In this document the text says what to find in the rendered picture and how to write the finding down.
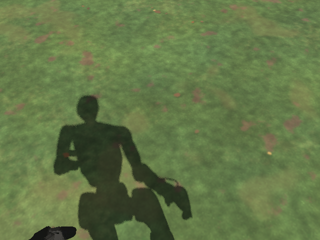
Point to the left robot hand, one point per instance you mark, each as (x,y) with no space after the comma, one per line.
(56,233)

